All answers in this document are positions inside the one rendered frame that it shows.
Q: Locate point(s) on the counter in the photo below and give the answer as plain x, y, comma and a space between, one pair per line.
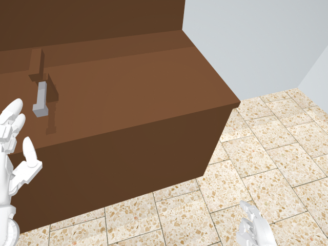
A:
133, 105

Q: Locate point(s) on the left robot hand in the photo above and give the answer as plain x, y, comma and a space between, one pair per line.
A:
10, 125

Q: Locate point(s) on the right robot hand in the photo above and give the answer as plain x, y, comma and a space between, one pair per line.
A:
260, 233

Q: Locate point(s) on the left robot forearm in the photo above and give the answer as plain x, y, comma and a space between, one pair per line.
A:
9, 229

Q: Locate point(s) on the tap lever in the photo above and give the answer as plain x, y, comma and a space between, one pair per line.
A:
40, 109

